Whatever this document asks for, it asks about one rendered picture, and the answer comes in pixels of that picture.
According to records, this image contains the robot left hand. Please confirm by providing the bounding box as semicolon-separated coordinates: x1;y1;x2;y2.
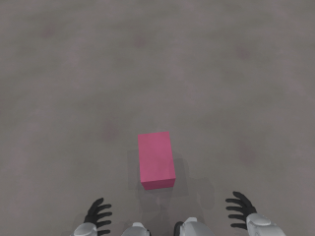
84;198;112;236

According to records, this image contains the robot right hand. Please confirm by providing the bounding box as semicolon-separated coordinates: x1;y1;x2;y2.
225;191;257;230

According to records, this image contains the robot left forearm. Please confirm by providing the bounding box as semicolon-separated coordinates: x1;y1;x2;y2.
70;222;97;236

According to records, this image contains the robot right forearm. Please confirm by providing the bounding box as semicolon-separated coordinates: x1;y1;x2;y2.
246;212;286;236

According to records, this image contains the right robot foot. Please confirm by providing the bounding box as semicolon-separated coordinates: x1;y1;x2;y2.
173;221;184;236

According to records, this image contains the carton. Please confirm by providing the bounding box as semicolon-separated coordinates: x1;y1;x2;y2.
138;131;176;191

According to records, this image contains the right robot shin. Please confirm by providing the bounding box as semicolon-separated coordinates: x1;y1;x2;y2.
179;217;197;236

